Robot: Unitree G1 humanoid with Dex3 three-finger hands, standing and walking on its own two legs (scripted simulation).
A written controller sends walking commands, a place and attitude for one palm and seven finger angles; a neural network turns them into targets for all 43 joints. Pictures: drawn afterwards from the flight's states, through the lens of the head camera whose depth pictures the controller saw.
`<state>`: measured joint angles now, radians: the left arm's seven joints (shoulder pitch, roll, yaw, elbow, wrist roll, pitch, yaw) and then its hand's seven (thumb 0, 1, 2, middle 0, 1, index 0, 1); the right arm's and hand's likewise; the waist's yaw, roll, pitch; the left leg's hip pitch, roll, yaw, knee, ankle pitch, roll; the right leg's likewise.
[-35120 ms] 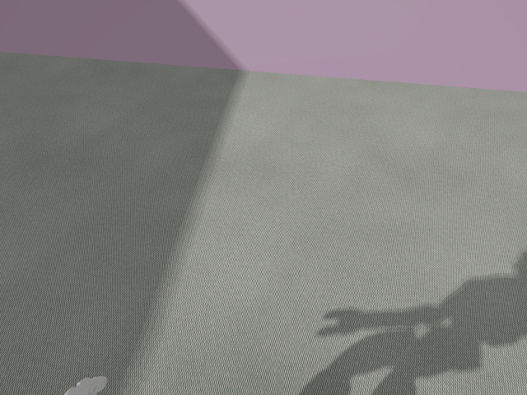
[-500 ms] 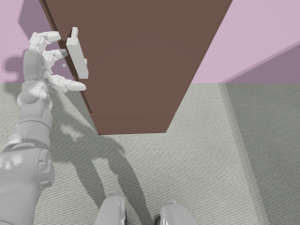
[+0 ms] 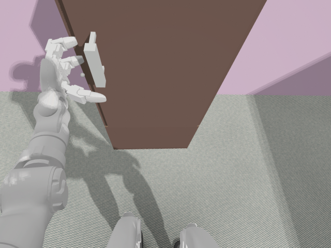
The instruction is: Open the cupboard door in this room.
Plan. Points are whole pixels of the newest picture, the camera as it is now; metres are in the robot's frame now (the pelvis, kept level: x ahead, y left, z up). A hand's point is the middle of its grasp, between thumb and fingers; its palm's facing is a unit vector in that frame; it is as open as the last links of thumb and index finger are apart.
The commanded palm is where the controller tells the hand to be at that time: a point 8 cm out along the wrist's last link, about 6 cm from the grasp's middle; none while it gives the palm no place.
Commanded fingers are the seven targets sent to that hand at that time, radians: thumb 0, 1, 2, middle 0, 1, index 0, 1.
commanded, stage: move the hooked fingers beside the handle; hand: left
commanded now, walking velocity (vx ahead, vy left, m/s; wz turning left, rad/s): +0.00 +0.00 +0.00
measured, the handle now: (97, 61) +0.54 +0.17 +0.07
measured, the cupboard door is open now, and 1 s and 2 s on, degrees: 0 1 1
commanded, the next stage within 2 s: none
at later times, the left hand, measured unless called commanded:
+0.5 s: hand (81, 76) +0.49 +0.20 +0.07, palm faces +0.11 -0.99 +0.01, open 15.0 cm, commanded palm +0.47 +0.21 +0.07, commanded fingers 0.00 -0.50 0.30 -0.30 -1.20 -0.30 -1.20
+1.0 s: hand (78, 74) +0.49 +0.21 +0.07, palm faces +0.08 -1.00 +0.00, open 14.6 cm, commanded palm +0.47 +0.24 +0.07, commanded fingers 0.00 -0.50 0.30 -0.30 -1.20 -0.30 -1.20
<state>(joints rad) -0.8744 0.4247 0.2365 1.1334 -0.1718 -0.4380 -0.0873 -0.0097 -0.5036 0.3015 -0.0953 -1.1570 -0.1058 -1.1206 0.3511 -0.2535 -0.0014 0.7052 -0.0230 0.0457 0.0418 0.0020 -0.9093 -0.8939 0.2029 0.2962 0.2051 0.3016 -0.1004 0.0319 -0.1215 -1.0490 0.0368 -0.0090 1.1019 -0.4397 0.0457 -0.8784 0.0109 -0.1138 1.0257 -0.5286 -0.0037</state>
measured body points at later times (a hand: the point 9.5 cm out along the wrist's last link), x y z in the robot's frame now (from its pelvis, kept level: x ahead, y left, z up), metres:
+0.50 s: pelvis +0.00 +0.00 +0.00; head +0.12 +0.03 +0.44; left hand +0.48 +0.25 +0.07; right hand +0.02 -0.27 -0.11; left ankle +0.04 +0.08 -0.66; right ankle -0.03 -0.13 -0.66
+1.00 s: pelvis +0.00 -0.01 +0.00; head +0.13 +0.01 +0.43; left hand +0.48 +0.26 +0.07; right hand +0.01 -0.28 -0.11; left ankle +0.04 +0.08 -0.66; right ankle -0.03 -0.13 -0.66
